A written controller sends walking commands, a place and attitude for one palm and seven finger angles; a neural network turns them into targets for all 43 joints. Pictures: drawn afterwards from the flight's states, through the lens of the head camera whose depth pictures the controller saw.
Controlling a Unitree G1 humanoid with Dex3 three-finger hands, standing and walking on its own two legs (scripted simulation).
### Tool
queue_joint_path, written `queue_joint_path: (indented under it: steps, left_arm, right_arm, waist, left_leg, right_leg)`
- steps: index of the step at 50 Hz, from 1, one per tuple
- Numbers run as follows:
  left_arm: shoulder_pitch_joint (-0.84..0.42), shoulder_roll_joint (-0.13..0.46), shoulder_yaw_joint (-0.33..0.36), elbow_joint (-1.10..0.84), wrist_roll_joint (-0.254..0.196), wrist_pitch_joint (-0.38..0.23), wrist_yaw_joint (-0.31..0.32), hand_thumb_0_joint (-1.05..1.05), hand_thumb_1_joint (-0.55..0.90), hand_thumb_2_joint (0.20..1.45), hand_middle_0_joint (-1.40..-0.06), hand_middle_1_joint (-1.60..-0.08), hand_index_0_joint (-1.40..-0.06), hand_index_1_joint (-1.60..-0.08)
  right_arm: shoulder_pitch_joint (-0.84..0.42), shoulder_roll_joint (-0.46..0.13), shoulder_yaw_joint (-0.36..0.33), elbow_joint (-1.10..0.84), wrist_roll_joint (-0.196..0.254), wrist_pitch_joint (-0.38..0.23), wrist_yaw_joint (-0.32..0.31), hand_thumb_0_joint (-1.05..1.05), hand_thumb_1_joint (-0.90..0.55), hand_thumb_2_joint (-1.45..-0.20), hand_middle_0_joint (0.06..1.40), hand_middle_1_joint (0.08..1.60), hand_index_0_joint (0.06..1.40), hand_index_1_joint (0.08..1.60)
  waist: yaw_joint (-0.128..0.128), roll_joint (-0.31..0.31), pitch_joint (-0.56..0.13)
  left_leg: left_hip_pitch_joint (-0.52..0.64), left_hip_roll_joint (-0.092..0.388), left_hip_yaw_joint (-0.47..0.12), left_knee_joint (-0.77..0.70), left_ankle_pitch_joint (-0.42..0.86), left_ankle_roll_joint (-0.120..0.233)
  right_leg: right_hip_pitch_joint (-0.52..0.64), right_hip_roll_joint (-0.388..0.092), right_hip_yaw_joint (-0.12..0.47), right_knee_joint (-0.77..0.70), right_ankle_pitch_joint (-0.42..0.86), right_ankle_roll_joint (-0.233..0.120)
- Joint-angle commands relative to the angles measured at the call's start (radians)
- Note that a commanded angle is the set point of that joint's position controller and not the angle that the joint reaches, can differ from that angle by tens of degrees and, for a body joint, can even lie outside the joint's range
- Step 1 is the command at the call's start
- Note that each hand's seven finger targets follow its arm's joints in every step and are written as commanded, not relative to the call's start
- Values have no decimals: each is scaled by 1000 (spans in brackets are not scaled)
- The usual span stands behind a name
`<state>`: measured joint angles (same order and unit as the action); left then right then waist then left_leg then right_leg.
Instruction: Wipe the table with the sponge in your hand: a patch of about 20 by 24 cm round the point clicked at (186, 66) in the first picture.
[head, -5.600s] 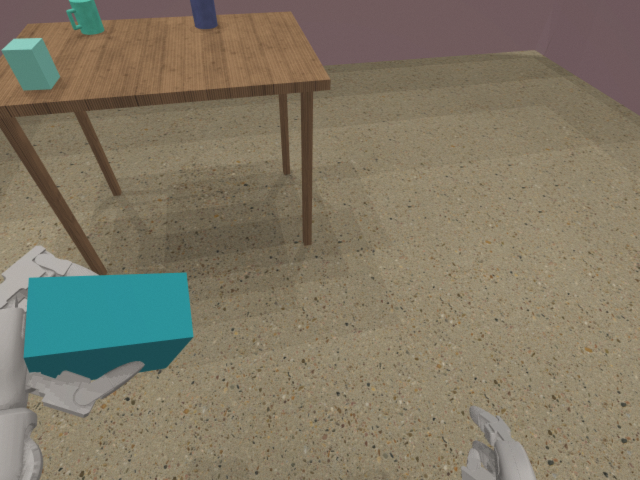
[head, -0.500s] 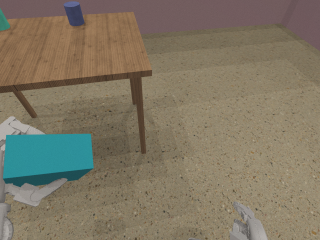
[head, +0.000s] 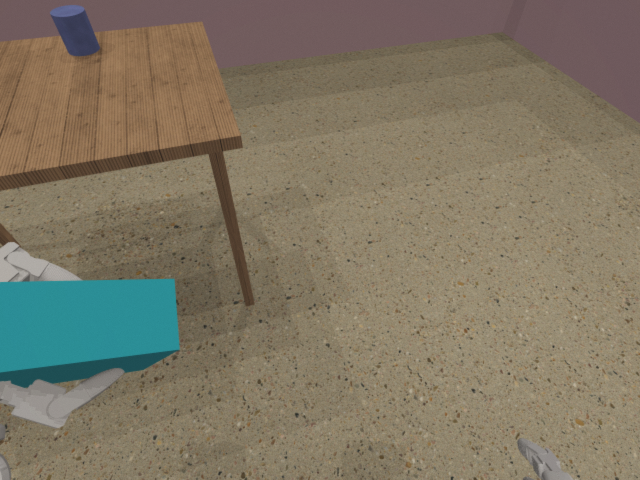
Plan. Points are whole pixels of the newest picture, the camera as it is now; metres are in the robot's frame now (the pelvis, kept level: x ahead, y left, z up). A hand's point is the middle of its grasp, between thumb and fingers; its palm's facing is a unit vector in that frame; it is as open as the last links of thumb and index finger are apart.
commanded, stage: take the last steps up to it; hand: left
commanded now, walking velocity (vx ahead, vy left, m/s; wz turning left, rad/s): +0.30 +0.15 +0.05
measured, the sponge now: (111, 333) +0.22 +0.20 +0.15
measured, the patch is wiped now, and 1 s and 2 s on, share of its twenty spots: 0.00 0.00 0.00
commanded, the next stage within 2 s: come to a stop and stand still in 1.74 s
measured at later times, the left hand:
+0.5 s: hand (76, 284) +0.27 +0.25 +0.16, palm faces +0.37 -0.79 -0.49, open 10.5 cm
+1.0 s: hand (78, 188) +0.39 +0.30 +0.17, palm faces +0.37 -0.76 -0.53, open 10.5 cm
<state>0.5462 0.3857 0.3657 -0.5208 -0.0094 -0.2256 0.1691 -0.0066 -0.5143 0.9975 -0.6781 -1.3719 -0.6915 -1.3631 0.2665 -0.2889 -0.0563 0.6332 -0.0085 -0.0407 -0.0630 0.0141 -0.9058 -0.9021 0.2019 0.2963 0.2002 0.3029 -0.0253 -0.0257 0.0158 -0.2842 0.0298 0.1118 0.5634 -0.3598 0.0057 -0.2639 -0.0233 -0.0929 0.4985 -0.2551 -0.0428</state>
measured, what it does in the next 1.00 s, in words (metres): walks ahead: left foot, then left foot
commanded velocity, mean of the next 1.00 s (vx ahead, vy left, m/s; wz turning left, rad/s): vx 0.30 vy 0.15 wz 0.02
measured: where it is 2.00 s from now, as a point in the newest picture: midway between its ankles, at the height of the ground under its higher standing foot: (253, 449)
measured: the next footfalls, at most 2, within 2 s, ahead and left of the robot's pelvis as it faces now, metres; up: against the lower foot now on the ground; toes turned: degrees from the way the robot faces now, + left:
left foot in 0.02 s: +0.05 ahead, +0.13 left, +0.00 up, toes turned +7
left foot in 0.64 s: +0.18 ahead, +0.18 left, +0.00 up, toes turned +11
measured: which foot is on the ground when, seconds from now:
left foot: up 0.00-0.00, down 0.02-0.28, up 0.30-0.62, down 0.64-0.98, up 1.00-1.00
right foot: down 0.00-0.64, up 0.66-0.94, down 0.96-1.00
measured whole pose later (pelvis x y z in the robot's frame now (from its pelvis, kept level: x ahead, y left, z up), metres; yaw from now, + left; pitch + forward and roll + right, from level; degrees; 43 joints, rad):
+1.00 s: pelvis +0.18 +0.06 -0.02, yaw +1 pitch +1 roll +0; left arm 0.50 0.41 0.37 -0.51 -0.01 -0.23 0.14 -0.01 -0.51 1.00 -0.68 -1.37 -0.69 -1.36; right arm 0.22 -0.16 0.02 0.65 0.00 -0.10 -0.05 0.01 -0.90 -0.90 0.21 0.30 0.21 0.30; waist 0.00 0.06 0.05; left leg -0.31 0.07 0.15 0.75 -0.42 0.01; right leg -0.34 -0.06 -0.21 0.63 -0.29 -0.04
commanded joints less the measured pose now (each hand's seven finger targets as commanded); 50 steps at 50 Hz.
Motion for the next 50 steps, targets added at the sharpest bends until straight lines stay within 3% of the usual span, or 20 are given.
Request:
queue_joint_path:
  steps: [1, 3, 4, 12, 13, 14, 15, 16, 18, 21, 26, 29, 31, 32, 34, 40, 45, 47, 49, 50]
  left_arm:
    - [-152, 145, 83, -249, -5, -72, 21, 0, 100, 1300, -1200, -1600, -1200, -1600]
    - [-149, 159, 89, -201, 5, -80, 17, 0, 100, 1300, -1200, -1600, -1200, -1600]
    - [-169, 159, 86, -183, 14, -75, 15, 0, 100, 1300, -1200, -1600, -1200, -1600]
    - [-160, 124, 72, -124, -2, -57, -1, 0, 100, 1300, -1200, -1600, -1200, -1600]
    - [-167, 154, 91, -98, 5, -56, -1, 0, 100, 1300, -1200, -1600, -1200, -1600]
    - [-173, 184, 120, -74, -6, -53, 1, 0, 100, 1300, -1200, -1600, -1200, -1600]
    - [-195, 166, 106, -58, -21, -49, -4, 0, 100, 1300, -1200, -1600, -1200, -1600]
    - [-206, 178, 113, -75, -26, -58, -7, 0, 100, 1300, -1200, -1600, -1200, -1600]
    - [-148, 161, 115, -83, -17, -82, -16, 0, 100, 1300, -1200, -1600, -1200, -1600]
    - [-145, 164, 116, -154, -6, -105, -11, 0, 100, 1300, -1200, -1600, -1200, -1600]
    - [-94, 171, 136, -221, -5, -83, 18, 0, 100, 1300, -1200, -1600, -1200, -1600]
    - [-133, 164, 133, -271, -3, -80, 27, 0, 100, 1300, -1200, -1600, -1200, -1600]
    - [-118, 152, 128, -282, -10, -92, 27, 0, 100, 1300, -1200, -1600, -1200, -1600]
    - [-128, 151, 124, -306, -11, -101, 27, 0, 100, 1300, -1200, -1600, -1200, -1600]
    - [-114, 206, 165, -235, -10, -99, 18, 0, 100, 1300, -1200, -1600, -1200, -1600]
    - [-35, 151, 138, -301, -22, -89, 1, 0, 100, 1300, -1200, -1600, -1200, -1600]
    - [-51, 137, 129, -180, -25, -54, -2, 0, 100, 1300, -1200, -1600, -1200, -1600]
    - [-87, 156, 137, -138, -16, -48, -4, 0, 100, 1300, -1200, -1600, -1200, -1600]
    - [-124, 200, 179, -80, -24, -49, -1, 0, 100, 1300, -1200, -1600, -1200, -1600]
    - [-162, 183, 152, -86, -34, -53, -8, 0, 100, 1300, -1200, -1600, -1200, -1600]
  right_arm:
    - [-108, -59, -18, -178, 2, -74, -14, 0, -900, -900, 200, 300, 200, 300]
    - [-116, -49, -4, -162, 7, -83, -11, 0, -900, -900, 200, 300, 200, 300]
    - [-126, -40, -1, -156, 2, -93, -11, 0, -900, -900, 200, 300, 200, 300]
    - [-124, -36, 7, -124, 9, -107, 0, 0, -900, -900, 200, 300, 200, 300]
    - [-128, -21, 8, -128, 9, -96, 2, 0, -900, -900, 200, 300, 200, 300]
    - [-146, -2, 10, -142, 12, -89, 6, 0, -900, -900, 200, 300, 200, 300]
    - [-152, -42, -12, -139, 16, -85, 21, 0, -900, -900, 200, 300, 200, 300]
    - [-169, -31, -3, -134, 16, -80, 23, 0, -900, -900, 200, 300, 200, 300]
    - [-169, -2, 25, -114, 8, -57, 23, 0, -900, -900, 200, 300, 200, 300]
    - [-179, 6, 25, -132, 4, -51, 20, 0, -900, -900, 200, 300, 200, 300]
    - [-170, 22, 14, -179, 3, -70, 16, 0, -900, -900, 200, 300, 200, 300]
    - [-136, 2, -7, -180, 3, -77, 6, 0, -900, -900, 200, 300, 200, 300]
    - [-115, -35, -30, -188, 13, -83, -2, 0, -900, -900, 200, 300, 200, 300]
    - [-113, -48, -38, -191, 19, -85, 5, 0, -900, -900, 200, 300, 200, 300]
    - [-126, -37, -30, -169, 17, -97, 8, 0, -900, -900, 200, 300, 200, 300]
    - [-134, -22, -12, -143, 23, -134, 16, 0, -900, -900, 200, 300, 200, 300]
    - [-123, -23, 0, -137, 18, -121, -4, 0, -900, -900, 200, 300, 200, 300]
    - [-132, -18, 1, -129, 19, -102, -10, 0, -900, -900, 200, 300, 200, 300]
    - [-164, 0, 8, -155, 16, -94, 1, 0, -900, -900, 200, 300, 200, 300]
    - [-148, -25, -10, -132, 16, -88, 16, 0, -900, -900, 200, 300, 200, 300]
  waist:
    - [7, 166, -66]
    - [12, 343, -43]
    - [8, 333, 17]
    - [32, 144, -61]
    - [36, -35, -74]
    - [38, -288, -69]
    - [38, -304, -62]
    - [34, -207, -2]
    - [31, -72, 11]
    - [24, -90, -51]
    - [59, -168, -119]
    - [29, -91, -160]
    - [5, 168, -215]
    - [11, 343, -226]
    - [10, 306, -169]
    - [31, 254, -128]
    - [26, 185, -126]
    - [35, 51, -140]
    - [47, -294, -120]
    - [33, -269, -121]
  left_leg:
    - [170, 130, -154, -229, -10, 87]
    - [119, 321, -433, -349, -119, 197]
    - [43, 329, -454, -365, -164, 223]
    - [-76, 169, -117, -68, 91, 97]
    - [-220, 102, -50, 143, 39, 63]
    - [-412, -12, 17, 409, -127, 9]
    - [-445, 5, -96, 584, -146, -14]
    - [-470, 42, -152, 662, -105, -23]
    - [-444, 73, -136, 655, -8, -35]
    - [-310, 85, -76, 398, 41, -29]
    - [-131, 8, 84, 80, 73, -14]
    - [54, -23, 130, -105, 169, -12]
    - [333, 131, -56, -169, 291, 61]
    - [441, 333, -338, -181, 542, 175]
    - [299, 395, -442, -248, 319, 270]
    - [143, 257, -122, -246, 366, 175]
    - [84, 229, -65, -164, 266, 114]
    - [-48, 182, -29, 64, 210, 80]
    - [-426, -2, -9, 533, -184, -3]
    - [-440, 17, -117, 681, -156, -18]
  right_leg:
    - [-96, -118, 170, 42, -196, -3]
    - [-222, -13, 10, 376, -337, 47]
    - [-238, -31, 29, 461, -305, 48]
    - [151, -36, -46, -43, -69, 45]
    - [259, -171, 177, -130, -86, -23]
    - [336, -391, 553, -226, -1, -128]
    - [293, -453, 662, -271, -43, -153]
    - [227, -466, 633, -276, -58, -176]
    - [174, -380, 360, -242, 133, -133]
    - [160, -318, 155, -194, 347, -90]
    - [227, -287, 112, -134, 407, -79]
    - [196, -244, 70, -4, 398, -39]
    - [-28, -132, -18, 344, 187, 35]
    - [-253, -39, -39, 561, -323, 70]
    - [-363, -78, 59, 751, -373, 59]
    - [-219, -82, -40, 415, -158, 77]
    - [4, -20, -120, 102, -76, 75]
    - [190, -92, -17, -65, 20, 34]
    - [343, -460, 591, -203, 197, -144]
    - [315, -477, 625, -222, 136, -152]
